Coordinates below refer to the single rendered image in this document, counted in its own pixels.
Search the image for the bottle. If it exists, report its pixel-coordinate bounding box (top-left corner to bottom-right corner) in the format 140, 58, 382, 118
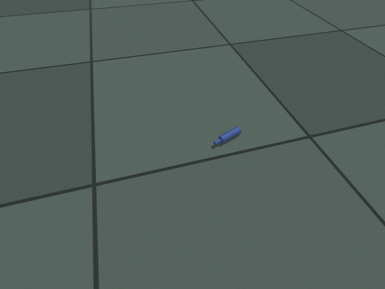
214, 126, 241, 145

